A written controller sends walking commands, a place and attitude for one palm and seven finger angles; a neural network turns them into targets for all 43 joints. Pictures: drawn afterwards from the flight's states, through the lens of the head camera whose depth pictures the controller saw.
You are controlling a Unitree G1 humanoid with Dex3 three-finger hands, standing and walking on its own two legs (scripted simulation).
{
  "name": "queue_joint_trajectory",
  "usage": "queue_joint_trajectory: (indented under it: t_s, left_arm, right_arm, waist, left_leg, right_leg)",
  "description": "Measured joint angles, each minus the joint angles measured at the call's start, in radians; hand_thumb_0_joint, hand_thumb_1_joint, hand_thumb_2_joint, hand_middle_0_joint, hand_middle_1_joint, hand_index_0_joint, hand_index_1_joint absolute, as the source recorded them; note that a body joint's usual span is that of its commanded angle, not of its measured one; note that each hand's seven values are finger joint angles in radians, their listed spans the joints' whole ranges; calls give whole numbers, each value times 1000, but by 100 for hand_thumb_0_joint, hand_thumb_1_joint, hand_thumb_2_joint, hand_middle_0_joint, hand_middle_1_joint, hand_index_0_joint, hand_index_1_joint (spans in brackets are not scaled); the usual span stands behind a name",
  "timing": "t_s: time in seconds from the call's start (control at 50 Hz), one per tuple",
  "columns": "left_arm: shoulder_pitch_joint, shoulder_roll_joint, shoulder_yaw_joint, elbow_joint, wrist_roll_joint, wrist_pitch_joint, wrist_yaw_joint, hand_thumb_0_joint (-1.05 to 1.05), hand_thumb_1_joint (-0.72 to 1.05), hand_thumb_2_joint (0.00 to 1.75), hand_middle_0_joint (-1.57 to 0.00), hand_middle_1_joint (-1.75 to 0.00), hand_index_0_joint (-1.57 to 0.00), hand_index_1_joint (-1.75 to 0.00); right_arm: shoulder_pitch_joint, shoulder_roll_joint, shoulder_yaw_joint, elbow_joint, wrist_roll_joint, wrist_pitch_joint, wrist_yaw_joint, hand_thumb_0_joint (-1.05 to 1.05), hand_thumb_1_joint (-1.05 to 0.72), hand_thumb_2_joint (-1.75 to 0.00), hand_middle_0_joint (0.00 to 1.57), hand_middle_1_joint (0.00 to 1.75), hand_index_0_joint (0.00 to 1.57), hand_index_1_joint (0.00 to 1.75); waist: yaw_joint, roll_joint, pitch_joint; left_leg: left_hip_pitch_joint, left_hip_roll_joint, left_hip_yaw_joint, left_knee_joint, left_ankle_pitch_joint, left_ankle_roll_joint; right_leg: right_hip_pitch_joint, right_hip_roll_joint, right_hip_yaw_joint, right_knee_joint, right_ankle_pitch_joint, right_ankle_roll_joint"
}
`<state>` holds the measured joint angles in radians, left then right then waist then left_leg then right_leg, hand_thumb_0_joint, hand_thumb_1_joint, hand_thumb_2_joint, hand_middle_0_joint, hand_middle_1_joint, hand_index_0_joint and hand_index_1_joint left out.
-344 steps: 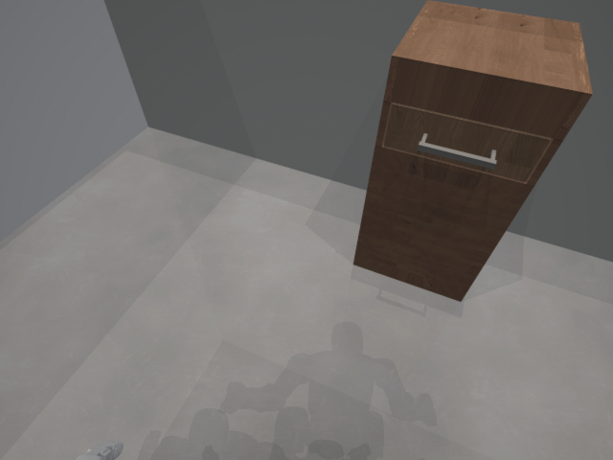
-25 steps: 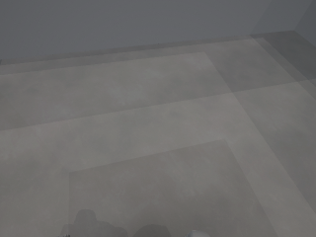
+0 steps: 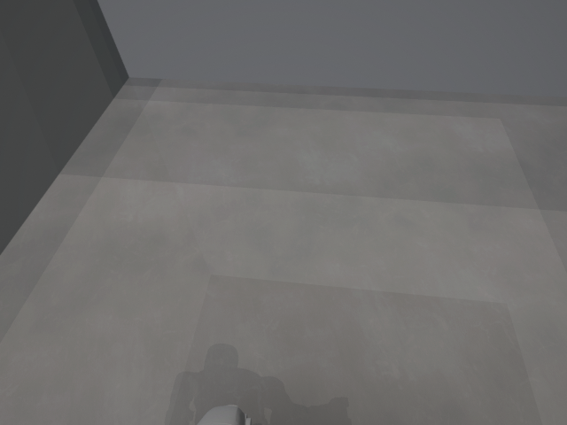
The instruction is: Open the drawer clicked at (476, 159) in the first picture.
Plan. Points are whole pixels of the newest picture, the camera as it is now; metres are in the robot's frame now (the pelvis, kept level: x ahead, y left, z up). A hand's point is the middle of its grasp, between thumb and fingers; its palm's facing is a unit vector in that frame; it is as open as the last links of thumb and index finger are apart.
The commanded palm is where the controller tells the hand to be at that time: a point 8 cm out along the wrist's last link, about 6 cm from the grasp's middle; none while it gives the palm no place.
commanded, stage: turn to face it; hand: left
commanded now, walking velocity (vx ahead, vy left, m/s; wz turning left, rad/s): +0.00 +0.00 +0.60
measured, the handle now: out of the picture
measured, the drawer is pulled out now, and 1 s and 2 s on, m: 0.00 0.00 0.00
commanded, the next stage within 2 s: none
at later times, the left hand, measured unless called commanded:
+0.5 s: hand out of the picture +0.06 +0.25 -0.15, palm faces +0.30 -0.91 -0.28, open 7.4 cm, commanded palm none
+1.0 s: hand out of the picture -0.13 +0.22 -0.19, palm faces +0.62 -0.75 -0.24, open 7.4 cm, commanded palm none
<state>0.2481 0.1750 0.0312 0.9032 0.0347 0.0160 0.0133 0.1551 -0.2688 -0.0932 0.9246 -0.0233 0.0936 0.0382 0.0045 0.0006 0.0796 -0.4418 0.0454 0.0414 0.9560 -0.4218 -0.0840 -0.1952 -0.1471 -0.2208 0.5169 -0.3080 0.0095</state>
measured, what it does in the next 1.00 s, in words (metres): steps on the spot, turning left: left foot, then right foot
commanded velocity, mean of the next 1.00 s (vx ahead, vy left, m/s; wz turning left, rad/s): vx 0.00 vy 0.00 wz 0.60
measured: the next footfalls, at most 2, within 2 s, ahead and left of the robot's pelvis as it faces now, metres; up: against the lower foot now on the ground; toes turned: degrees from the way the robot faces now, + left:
left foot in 0.12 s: +0.02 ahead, +0.15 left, +0.00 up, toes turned +11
right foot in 0.52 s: +0.09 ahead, -0.10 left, +0.00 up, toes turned +15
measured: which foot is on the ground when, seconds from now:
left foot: up 0.00-0.10, down 0.12-0.52, up 0.54-0.94, down 0.96-1.00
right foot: down 0.00-0.12, up 0.14-0.50, down 0.52-0.96, up 0.98-1.00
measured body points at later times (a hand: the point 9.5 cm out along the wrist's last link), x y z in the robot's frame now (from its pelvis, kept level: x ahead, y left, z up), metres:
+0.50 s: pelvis +0.00 +0.01 -0.01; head +0.03 +0.01 +0.44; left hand +0.04 +0.29 -0.13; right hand +0.14 -0.22 -0.15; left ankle -0.01 +0.14 -0.74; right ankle +0.05 -0.11 -0.73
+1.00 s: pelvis -0.03 +0.02 -0.02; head -0.01 +0.07 +0.43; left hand -0.16 +0.26 -0.18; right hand +0.22 -0.13 -0.14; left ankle -0.07 +0.11 -0.74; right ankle +0.04 -0.11 -0.72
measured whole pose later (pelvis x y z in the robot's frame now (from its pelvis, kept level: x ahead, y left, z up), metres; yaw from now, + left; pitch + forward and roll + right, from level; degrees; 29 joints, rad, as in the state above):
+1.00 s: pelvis -0.03 +0.02 -0.02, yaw +37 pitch +0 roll +0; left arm 0.26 0.26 0.07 0.92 0.02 0.06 0.01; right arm 0.15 -0.24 -0.07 0.91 -0.02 0.04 0.04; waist 0.02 -0.06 0.09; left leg -0.32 0.01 0.09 0.65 -0.33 0.03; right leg -0.33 -0.21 -0.21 0.82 -0.50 0.08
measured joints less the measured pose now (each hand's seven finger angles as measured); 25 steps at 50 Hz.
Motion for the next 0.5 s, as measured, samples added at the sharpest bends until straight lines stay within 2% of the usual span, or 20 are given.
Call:
queue_joint_trajectory:
  t_s: [0.06, 0.1, 0.12, 0.14, 0.18, 0.22, 0.26, 0.38, 0.46, 0.5]
  left_arm:
    - [7, 20, 10, 8, 2, 4, -1, 1, 90, 90, -21, -30, -20, -30]
    - [17, 38, 19, 14, -2, 9, -3, 1, 90, 90, -21, -30, -20, -30]
    - [27, 46, 26, 14, -7, 13, -4, 1, 90, 90, -21, -30, -20, -30]
    - [24, 62, 32, 20, -10, 21, -5, 1, 90, 90, -21, -30, -20, -30]
    - [11, 86, 43, 32, -11, 45, 1, 1, 90, 90, -20, -30, -20, -30]
    - [-7, 97, 51, 41, -14, 56, 3, 1, 90, 90, -20, -30, -20, -30]
    - [-25, 103, 54, 34, -15, 54, -2, 1, 90, 90, -20, -30, -20, -30]
    - [-74, 91, 49, -13, -18, 44, -6, 1, 91, 90, -20, -30, -20, -30]
    - [-102, 69, 39, -40, -22, 35, -5, 1, 91, 90, -20, -30, -20, -30]
    - [-108, 58, 33, -54, -24, 24, -5, 1, 90, 90, -20, -30, -20, -30]
  right_arm:
    - [-21, 12, 13, -5, 5, -9, 0, 1, -91, -90, 20, 29, 20, 30]
    - [-29, 18, 21, -18, 5, -23, 1, 1, -91, -90, 20, 29, 20, 30]
    - [-30, 16, 24, -27, 4, -34, 2, 1, -91, -90, 20, 29, 20, 30]
    - [-39, 25, 24, -31, 3, -45, 0, 1, -91, -90, 20, 29, 20, 30]
    - [-47, 41, 33, -36, 5, -62, -6, 1, -91, -90, 20, 29, 20, 30]
    - [-39, 51, 37, -41, 2, -69, -16, 1, -91, -90, 20, 29, 20, 30]
    - [-29, 56, 41, -39, 1, -69, -22, 1, -91, -90, 20, 29, 20, 30]
    - [3, 58, 41, -21, -3, -57, -21, 1, -91, -90, 20, 29, 20, 30]
    - [25, 50, 30, -15, -6, -45, -19, 1, -90, -90, 20, 30, 20, 30]
    - [36, 43, 23, -14, -5, -38, -18, 1, -90, -90, 20, 30, 20, 30]
  waist:
    - [18, -18, 11]
    - [23, -28, 10]
    - [24, -25, 3]
    - [25, -43, 8]
    - [29, -59, 18]
    - [22, -52, 17]
    - [17, -45, 15]
    - [0, -20, -1]
    - [-22, 5, -8]
    - [-30, 18, -13]
  left_leg:
    - [72, -1, 34, -163, -6, 13]
    - [137, -7, 58, -313, 71, 26]
    - [165, -6, 58, -380, 129, 51]
    - [154, -20, 57, -365, 122, 74]
    - [144, -30, 46, -332, 95, 102]
    - [153, -32, 22, -350, 100, 108]
    - [170, -37, -1, -388, 126, 106]
    - [191, -58, -63, -454, 175, 104]
    - [172, -70, -112, -440, 180, 89]
    - [151, -78, -137, -412, 171, 76]
  right_leg:
    - [-13, -27, -35, 37, -20, 16]
    - [-29, -49, -58, 87, -47, 34]
    - [-55, -56, -61, 141, -66, 43]
    - [-93, -65, -24, 230, -132, 57]
    - [-173, -36, 69, 421, -228, 74]
    - [-231, -1, 118, 546, -219, 84]
    - [-267, 18, 147, 590, -172, 90]
    - [-268, 52, 192, 475, -119, 95]
    - [-200, 84, 198, 301, -116, 86]
    - [-141, 103, 191, 175, -63, 79]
